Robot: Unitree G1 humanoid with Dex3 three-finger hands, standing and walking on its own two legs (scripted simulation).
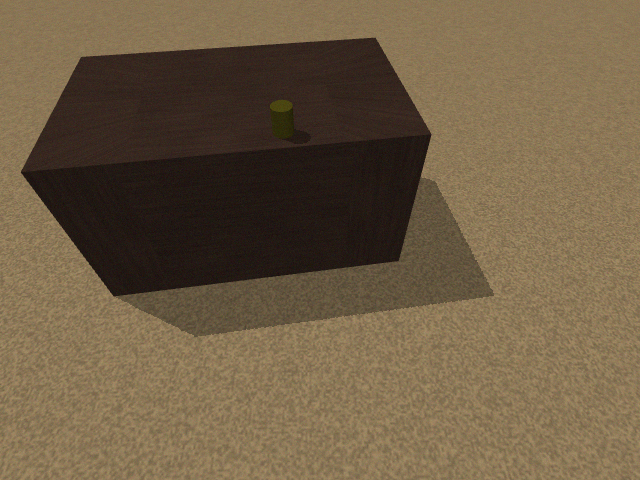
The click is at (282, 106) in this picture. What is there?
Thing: squat round
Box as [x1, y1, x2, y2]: [270, 100, 293, 138]
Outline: 277,100 270,104 272,130 275,136 284,138 290,136 293,133 292,104 286,100
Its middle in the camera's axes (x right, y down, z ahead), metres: -0.10 -0.35 +1.09
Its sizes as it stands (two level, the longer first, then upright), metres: 0.062 0.062 0.084
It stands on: a support 0.60 m high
